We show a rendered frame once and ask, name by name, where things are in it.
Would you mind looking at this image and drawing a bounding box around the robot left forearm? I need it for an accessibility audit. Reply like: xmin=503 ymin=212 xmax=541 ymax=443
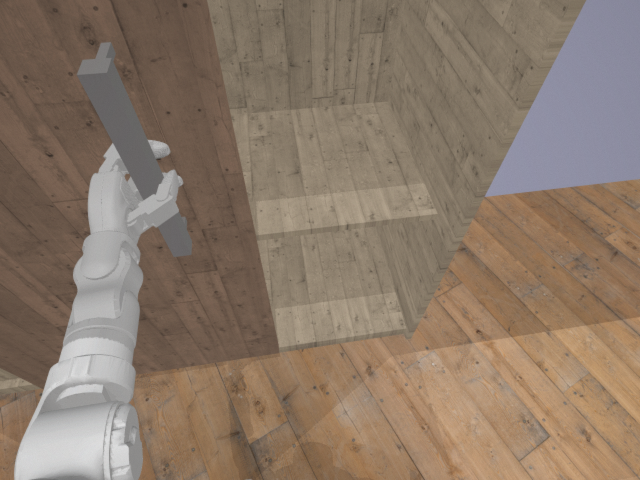
xmin=14 ymin=231 xmax=143 ymax=480

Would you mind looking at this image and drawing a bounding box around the left robot upper arm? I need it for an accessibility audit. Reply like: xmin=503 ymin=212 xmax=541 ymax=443
xmin=19 ymin=400 xmax=143 ymax=480

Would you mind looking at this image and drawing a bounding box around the handle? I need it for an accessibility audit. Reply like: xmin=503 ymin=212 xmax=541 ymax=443
xmin=77 ymin=42 xmax=192 ymax=257

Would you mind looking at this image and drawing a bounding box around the robot left hand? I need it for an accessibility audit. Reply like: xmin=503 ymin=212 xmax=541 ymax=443
xmin=88 ymin=140 xmax=183 ymax=245

